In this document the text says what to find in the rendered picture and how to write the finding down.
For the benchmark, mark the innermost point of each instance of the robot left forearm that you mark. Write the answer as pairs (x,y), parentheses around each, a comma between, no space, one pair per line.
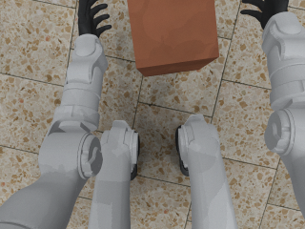
(78,110)

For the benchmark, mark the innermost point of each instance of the robot right hand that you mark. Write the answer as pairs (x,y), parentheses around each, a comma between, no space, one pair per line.
(268,8)

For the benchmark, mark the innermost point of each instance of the right robot shin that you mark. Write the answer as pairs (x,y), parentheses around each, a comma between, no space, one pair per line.
(213,130)

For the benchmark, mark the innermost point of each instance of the robot left hand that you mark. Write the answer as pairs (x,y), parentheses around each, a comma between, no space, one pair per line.
(87,24)

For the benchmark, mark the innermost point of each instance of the left robot foot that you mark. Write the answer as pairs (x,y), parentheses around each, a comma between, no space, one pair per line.
(134,171)

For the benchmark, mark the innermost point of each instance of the robot right forearm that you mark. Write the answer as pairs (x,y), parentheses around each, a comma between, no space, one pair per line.
(284,45)

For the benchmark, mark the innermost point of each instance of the robot left upper arm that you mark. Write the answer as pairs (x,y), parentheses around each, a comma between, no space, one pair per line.
(66,162)

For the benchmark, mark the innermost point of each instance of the robot right upper arm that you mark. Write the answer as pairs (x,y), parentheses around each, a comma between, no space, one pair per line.
(285,135)

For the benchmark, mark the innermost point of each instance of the carton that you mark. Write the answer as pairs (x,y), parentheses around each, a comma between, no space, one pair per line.
(173,36)

